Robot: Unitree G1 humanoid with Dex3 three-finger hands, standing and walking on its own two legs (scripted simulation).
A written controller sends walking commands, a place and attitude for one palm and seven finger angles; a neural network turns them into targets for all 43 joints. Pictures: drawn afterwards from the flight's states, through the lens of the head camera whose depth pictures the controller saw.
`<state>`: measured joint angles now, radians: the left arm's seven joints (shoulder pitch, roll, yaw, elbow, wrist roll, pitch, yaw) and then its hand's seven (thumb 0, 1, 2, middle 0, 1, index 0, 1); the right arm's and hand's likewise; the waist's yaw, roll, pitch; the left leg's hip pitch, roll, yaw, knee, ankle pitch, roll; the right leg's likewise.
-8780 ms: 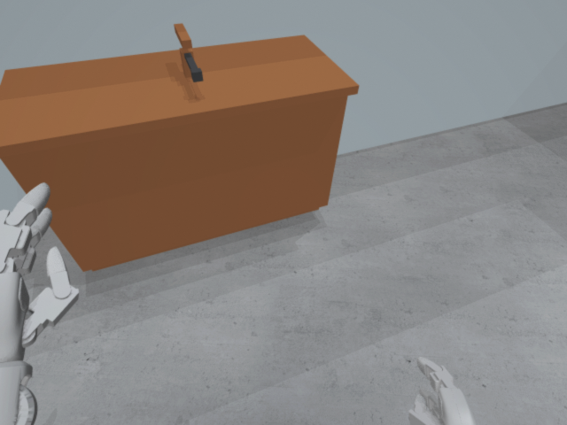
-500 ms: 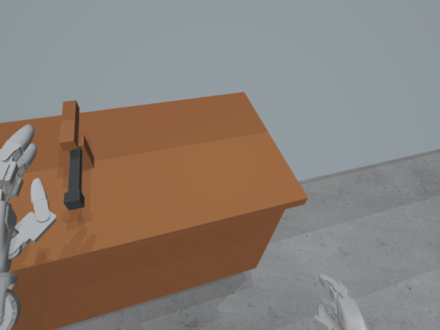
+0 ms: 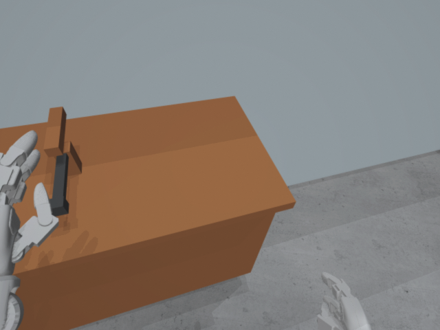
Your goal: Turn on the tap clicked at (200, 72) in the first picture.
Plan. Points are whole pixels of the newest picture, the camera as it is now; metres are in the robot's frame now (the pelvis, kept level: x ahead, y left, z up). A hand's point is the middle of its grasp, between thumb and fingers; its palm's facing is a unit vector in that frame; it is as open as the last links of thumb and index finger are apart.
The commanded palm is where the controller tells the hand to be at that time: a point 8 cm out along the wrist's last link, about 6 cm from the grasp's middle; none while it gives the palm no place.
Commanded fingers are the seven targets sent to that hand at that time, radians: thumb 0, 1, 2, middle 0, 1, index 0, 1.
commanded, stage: come to a stop and stand still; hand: left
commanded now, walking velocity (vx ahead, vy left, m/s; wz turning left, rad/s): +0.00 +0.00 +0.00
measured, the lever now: (58, 206) +0.32 +0.35 +0.01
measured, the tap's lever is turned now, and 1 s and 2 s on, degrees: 0 0 0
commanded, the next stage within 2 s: look again from close up in 0.68 s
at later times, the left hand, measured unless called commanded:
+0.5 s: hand (51, 182) +0.25 +0.25 +0.19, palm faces +0.39 -0.81 -0.43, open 7.4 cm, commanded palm +0.16 +0.27 +0.17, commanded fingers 0.00 0.90 0.90 -0.20 -0.30 -0.20 -0.30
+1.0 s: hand (52, 209) +0.23 +0.26 +0.15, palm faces +0.32 -0.87 -0.37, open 7.4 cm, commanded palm +0.17 +0.29 +0.17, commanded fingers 0.00 0.90 0.90 -0.20 -0.30 -0.20 -0.30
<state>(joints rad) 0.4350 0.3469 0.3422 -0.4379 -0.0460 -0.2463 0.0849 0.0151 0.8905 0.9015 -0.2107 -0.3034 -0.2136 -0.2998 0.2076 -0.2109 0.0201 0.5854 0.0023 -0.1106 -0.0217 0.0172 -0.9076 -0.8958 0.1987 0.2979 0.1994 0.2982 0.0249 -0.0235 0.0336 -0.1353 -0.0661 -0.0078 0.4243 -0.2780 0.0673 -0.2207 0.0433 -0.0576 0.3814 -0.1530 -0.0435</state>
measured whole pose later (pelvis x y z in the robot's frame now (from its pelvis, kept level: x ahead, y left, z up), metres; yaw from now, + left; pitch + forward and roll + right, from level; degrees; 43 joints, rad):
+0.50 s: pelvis -0.01 +0.00 +0.00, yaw -2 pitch +0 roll +0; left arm 0.25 0.43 0.46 -0.37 -0.06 -0.28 0.06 0.02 0.90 0.90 -0.20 -0.30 -0.21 -0.30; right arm 0.19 -0.22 0.01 0.57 0.03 -0.12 0.06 0.02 -0.91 -0.90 0.20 0.30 0.20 0.30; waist 0.02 0.01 0.08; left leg -0.19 -0.06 0.03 0.47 -0.29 0.06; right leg -0.29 0.05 -0.03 0.44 -0.16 -0.05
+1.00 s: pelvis +0.00 +0.02 +0.00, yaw -2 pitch +0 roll -1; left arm 0.37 0.38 0.35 -0.41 -0.04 -0.26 0.05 0.01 0.89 0.90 -0.21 -0.30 -0.21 -0.30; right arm 0.18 -0.20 0.03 0.56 0.01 -0.13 0.00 0.02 -0.91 -0.90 0.20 0.30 0.20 0.30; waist 0.03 -0.04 0.05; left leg -0.15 -0.08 0.03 0.45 -0.30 0.09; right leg -0.26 0.03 -0.02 0.43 -0.17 -0.02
